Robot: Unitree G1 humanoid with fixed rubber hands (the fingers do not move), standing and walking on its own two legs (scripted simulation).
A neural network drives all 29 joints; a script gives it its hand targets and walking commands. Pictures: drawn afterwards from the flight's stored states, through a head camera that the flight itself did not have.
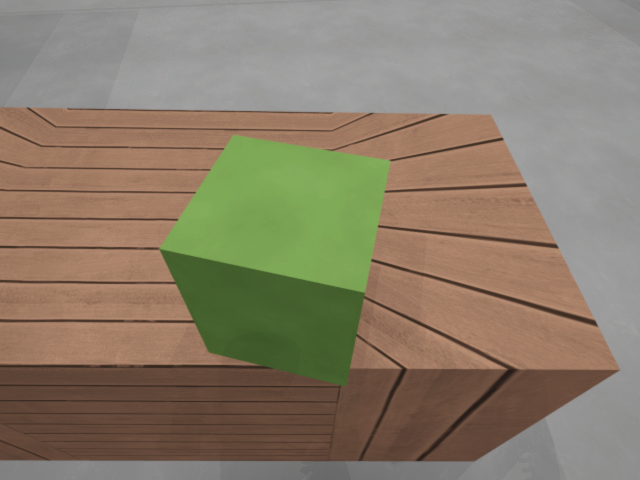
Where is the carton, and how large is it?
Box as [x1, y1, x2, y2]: [159, 135, 390, 385]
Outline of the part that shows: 233,135 159,249 209,352 345,385 390,161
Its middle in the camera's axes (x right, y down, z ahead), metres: -0.04 +0.04 +0.54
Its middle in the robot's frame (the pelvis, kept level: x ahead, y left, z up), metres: +0.39 +0.06 +0.03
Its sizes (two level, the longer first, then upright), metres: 0.210 0.200 0.250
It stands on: a pedestal, 0.67 m high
